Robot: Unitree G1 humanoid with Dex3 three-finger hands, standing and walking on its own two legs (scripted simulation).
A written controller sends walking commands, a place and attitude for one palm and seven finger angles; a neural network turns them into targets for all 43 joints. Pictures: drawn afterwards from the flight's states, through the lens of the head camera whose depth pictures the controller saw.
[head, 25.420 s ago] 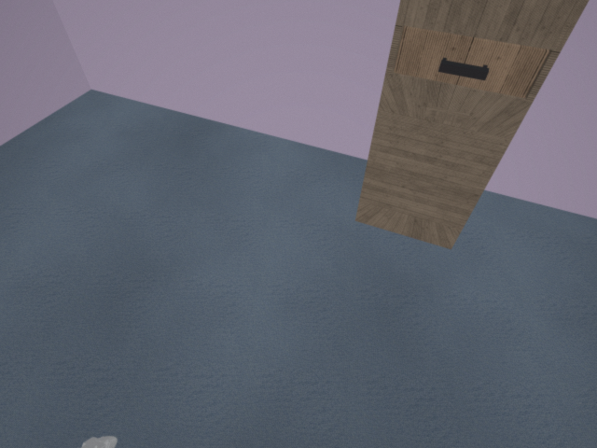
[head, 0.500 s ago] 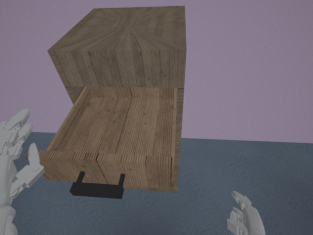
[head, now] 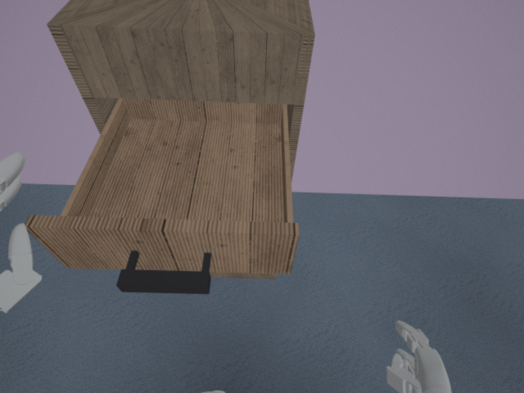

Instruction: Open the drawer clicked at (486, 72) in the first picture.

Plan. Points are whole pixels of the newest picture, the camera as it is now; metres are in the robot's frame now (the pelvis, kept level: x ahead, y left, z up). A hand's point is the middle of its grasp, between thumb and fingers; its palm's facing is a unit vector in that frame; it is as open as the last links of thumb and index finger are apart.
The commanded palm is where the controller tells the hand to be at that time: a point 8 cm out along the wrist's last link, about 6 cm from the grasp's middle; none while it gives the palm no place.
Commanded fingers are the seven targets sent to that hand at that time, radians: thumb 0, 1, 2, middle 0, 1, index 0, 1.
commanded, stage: step back with the hand held close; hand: left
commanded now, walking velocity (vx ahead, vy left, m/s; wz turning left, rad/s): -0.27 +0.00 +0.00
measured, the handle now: (168, 269) +0.29 +0.16 +0.02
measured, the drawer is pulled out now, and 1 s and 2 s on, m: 0.30 0.30 0.30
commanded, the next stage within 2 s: stop stepping back and stand still in 0.64 s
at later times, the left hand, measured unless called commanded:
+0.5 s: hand out of the picture +0.12 +0.25 +0.19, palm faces +0.40 -0.80 -0.45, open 7.5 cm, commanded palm +0.06 +0.29 +0.21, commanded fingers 0.00 0.90 0.90 -0.20 -0.30 -0.20 -0.30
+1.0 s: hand out of the picture -0.02 +0.23 +0.18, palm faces +0.43 -0.79 -0.43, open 7.5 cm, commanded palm -0.08 +0.26 +0.21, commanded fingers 0.00 0.90 0.90 -0.20 -0.30 -0.20 -0.30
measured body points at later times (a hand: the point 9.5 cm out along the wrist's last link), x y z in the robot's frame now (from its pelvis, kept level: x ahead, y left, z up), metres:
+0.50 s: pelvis -0.07 +0.01 -0.01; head -0.05 +0.03 +0.44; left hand +0.10 +0.29 +0.22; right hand +0.10 -0.22 -0.08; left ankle +0.03 +0.10 -0.73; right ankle -0.07 -0.11 -0.71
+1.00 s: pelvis -0.20 -0.02 +0.00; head -0.19 +0.00 +0.45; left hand -0.04 +0.27 +0.21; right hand -0.03 -0.27 -0.07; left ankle -0.17 +0.10 -0.73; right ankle -0.16 -0.13 -0.73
